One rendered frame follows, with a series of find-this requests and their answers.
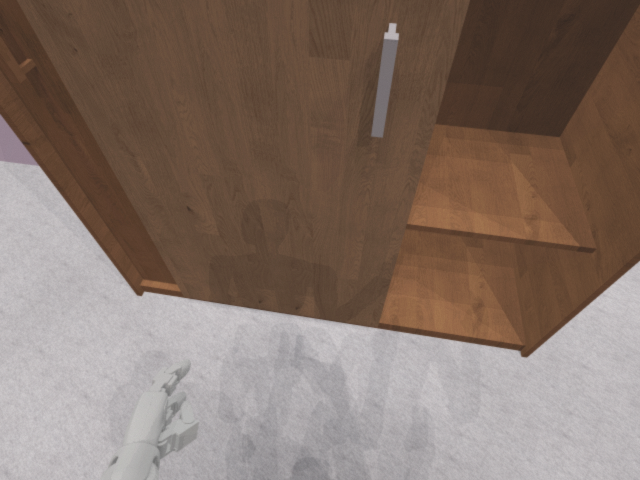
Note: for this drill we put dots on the wardrobe door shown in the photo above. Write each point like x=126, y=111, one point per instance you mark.
x=240, y=131
x=48, y=101

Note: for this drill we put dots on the handle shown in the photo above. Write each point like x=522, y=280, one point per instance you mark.
x=9, y=64
x=389, y=50

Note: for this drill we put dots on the robot left hand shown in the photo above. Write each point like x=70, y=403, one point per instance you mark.
x=151, y=418

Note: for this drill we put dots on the left robot forearm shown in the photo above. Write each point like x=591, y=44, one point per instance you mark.
x=135, y=461

